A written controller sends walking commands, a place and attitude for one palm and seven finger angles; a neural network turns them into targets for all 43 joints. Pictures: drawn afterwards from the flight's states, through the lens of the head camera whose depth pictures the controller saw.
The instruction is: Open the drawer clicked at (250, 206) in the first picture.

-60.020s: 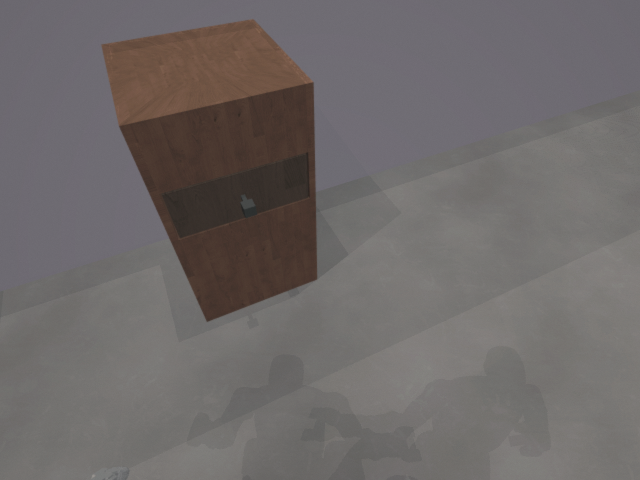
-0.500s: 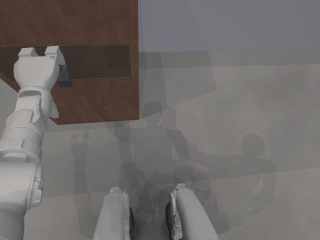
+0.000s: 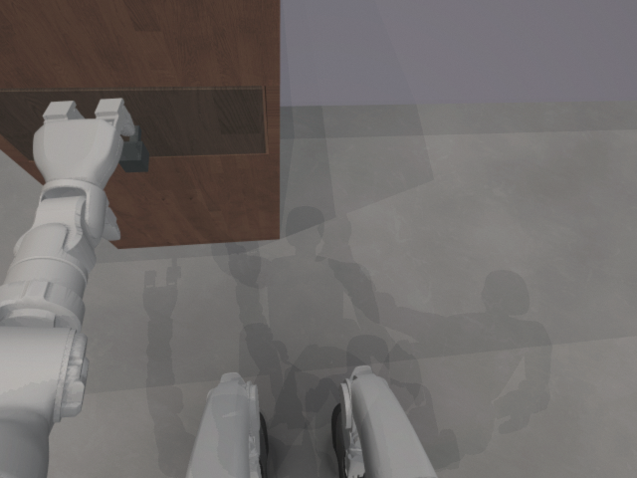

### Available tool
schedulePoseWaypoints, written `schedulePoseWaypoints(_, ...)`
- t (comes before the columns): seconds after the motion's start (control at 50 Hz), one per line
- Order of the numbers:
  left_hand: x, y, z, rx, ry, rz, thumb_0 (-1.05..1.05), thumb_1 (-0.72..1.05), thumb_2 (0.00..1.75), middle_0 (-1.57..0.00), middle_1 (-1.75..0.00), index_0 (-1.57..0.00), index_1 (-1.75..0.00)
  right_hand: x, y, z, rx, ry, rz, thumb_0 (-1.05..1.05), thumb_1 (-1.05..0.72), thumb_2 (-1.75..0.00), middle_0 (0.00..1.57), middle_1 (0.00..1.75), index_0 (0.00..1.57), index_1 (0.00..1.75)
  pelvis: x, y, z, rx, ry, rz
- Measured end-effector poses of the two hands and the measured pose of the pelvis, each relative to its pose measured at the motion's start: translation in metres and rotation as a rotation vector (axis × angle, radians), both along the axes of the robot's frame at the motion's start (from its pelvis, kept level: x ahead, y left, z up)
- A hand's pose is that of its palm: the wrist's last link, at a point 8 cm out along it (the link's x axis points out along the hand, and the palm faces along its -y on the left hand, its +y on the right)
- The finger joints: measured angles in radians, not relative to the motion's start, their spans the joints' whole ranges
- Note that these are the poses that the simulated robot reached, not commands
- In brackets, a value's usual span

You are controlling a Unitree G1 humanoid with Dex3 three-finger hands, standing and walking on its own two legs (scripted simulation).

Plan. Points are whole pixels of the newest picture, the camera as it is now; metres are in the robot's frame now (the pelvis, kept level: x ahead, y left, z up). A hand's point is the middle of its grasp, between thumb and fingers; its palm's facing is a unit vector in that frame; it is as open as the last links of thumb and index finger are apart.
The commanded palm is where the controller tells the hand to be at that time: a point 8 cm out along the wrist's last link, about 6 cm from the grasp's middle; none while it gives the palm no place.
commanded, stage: move the hooked fingers above the handle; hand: left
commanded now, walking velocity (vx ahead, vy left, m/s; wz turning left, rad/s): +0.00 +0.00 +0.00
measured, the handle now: (134, 147) +0.58 +0.25 -0.10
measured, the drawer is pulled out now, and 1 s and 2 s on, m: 0.00 0.00 0.00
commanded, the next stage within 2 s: lower the fingers behind the handle in 0.32 s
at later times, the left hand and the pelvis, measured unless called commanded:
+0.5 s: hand (108, 167) +0.51 +0.25 -0.04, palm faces -0.07 -0.02 -1.00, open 13.8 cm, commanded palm +0.51 +0.23 +0.01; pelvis +0.00 +0.00 +0.00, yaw +0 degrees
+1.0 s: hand (120, 175) +0.52 +0.25 -0.08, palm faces -0.06 -0.01 -1.00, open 13.9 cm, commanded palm +0.52 +0.22 -0.03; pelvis +0.00 +0.00 -0.03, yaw -1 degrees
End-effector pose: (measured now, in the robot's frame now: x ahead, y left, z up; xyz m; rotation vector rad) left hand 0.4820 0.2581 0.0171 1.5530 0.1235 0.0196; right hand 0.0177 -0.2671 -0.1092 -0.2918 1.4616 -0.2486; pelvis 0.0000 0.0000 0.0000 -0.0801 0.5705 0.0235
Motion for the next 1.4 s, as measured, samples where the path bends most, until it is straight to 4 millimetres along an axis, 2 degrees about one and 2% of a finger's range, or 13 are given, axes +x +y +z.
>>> schedulePoseWaypoints(0.14, 0.010, -0.013, 0.007, -0.016, -0.027, -0.018, 0.00, -0.49, 0.30, -0.32, -1.20, -0.32, -1.20, 0.006, -0.001, 0.004, -0.014, -0.032, 0.009, 0.00, -0.91, -0.90, 0.20, 0.30, 0.21, 0.30, 0.000, -0.001, 0.002, -0.005, 0.002, 0.008)
schedulePoseWaypoints(0.24, 0.017, -0.014, 0.009, -0.007, -0.027, 0.006, 0.00, -0.49, 0.30, -0.32, -1.20, -0.32, -1.20, 0.005, -0.002, 0.005, -0.012, -0.042, 0.000, 0.00, -0.91, -0.90, 0.20, 0.30, 0.21, 0.30, 0.000, -0.001, 0.001, -0.004, 0.002, -0.002)
schedulePoseWaypoints(0.38, 0.013, -0.007, -0.001, 0.003, 0.029, 0.006, 0.00, -0.49, 0.30, -0.31, -1.20, -0.32, -1.20, -0.003, -0.001, 0.002, -0.005, -0.017, -0.011, 0.00, -0.91, -0.90, 0.20, 0.30, 0.21, 0.30, 0.000, -0.001, -0.001, 0.002, 0.007, -0.010)
schedulePoseWaypoints(0.58, 0.015, -0.003, -0.011, 0.005, 0.000, -0.006, 0.00, -0.49, 0.30, -0.32, -1.20, -0.32, -1.20, -0.005, -0.003, -0.006, -0.010, 0.015, -0.002, 0.00, -0.91, -0.90, 0.20, 0.30, 0.21, 0.30, 0.002, -0.003, -0.009, -0.002, 0.028, -0.004)
schedulePoseWaypoints(0.78, 0.023, -0.011, -0.028, -0.015, 0.005, -0.009, 0.00, -0.49, 0.30, -0.32, -1.20, -0.32, -1.20, 0.001, -0.004, -0.014, -0.017, 0.005, 0.000, 0.00, -0.91, -0.90, 0.20, 0.30, 0.21, 0.30, 0.002, -0.002, -0.019, -0.007, 0.048, -0.012)
schedulePoseWaypoints(0.96, 0.020, -0.005, -0.040, 0.004, 0.000, 0.001, 0.00, -0.49, 0.30, -0.32, -1.20, -0.32, -1.20, 0.002, -0.002, -0.028, -0.001, 0.013, 0.007, 0.00, -0.91, -0.90, 0.20, 0.30, 0.21, 0.30, 0.001, -0.003, -0.029, -0.007, 0.059, -0.014)
schedulePoseWaypoints(1.4, 0.019, -0.013, -0.067, 0.010, -0.012, -0.016, 0.00, -0.49, 0.30, -0.32, -1.20, -0.31, -1.20, -0.003, -0.005, -0.053, 0.007, 0.012, 0.017, 0.00, -0.91, -0.90, 0.20, 0.30, 0.21, 0.30, -0.006, -0.006, -0.053, -0.008, 0.081, -0.018)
